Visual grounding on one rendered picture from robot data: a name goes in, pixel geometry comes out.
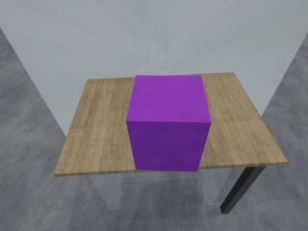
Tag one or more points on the carton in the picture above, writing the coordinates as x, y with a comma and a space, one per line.
168, 122

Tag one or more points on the table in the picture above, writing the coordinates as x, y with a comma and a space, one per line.
98, 141

